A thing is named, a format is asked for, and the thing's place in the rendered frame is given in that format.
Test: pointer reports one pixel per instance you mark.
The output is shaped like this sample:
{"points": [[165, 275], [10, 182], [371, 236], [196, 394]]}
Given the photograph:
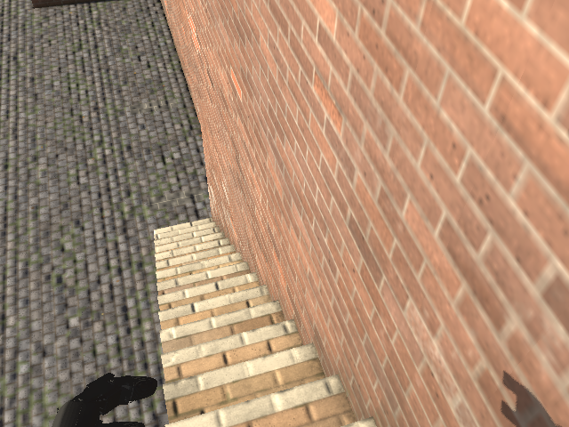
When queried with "stairs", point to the stairs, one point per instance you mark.
{"points": [[229, 357]]}

